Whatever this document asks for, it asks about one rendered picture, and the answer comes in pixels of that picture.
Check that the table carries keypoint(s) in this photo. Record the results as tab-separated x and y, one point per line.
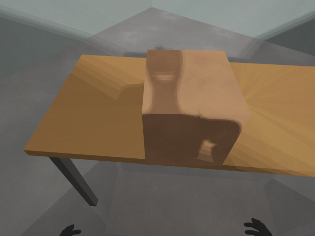
97	115

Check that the carton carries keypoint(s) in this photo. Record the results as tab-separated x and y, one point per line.
193	109

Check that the robot right hand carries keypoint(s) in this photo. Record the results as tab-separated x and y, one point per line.
256	224

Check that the robot left hand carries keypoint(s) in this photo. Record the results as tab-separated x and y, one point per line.
68	231

